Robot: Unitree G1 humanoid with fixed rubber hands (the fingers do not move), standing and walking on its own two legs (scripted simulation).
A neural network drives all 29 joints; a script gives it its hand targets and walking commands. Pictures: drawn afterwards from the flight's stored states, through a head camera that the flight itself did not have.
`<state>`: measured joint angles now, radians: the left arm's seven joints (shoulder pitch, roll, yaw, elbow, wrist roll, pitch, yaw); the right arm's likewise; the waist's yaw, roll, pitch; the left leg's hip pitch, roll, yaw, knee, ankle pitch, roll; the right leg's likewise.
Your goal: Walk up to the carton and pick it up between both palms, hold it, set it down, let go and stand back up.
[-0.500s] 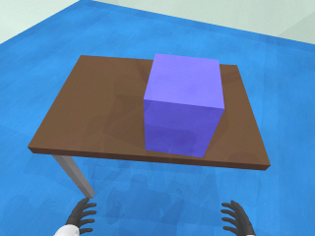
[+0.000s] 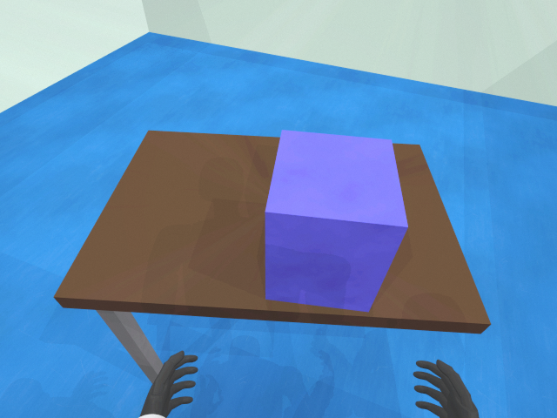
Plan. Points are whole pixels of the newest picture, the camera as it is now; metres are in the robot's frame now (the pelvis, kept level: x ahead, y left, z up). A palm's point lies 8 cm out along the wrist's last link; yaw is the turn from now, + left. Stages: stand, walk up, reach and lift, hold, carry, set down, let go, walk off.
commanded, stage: reach and lift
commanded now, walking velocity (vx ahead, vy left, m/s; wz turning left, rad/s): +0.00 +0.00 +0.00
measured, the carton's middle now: (326, 222) +0.46 -0.04 +0.00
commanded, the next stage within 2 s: none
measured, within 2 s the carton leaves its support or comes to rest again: neither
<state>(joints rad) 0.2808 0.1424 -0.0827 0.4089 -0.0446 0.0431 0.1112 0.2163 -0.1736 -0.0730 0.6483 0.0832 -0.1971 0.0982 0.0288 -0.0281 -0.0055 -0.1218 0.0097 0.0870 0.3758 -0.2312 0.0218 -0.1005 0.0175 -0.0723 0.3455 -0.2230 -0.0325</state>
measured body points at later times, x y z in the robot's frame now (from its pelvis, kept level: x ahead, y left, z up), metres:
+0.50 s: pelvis +0.00 -0.02 +0.00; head -0.01 -0.01 +0.45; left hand +0.22 +0.18 -0.04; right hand +0.21 -0.23 -0.04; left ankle -0.02 +0.10 -0.75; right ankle -0.02 -0.10 -0.75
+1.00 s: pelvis +0.00 -0.01 +0.00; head +0.00 +0.01 +0.45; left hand +0.30 +0.17 +0.01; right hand +0.29 -0.23 +0.01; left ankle -0.02 +0.10 -0.75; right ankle -0.02 -0.10 -0.75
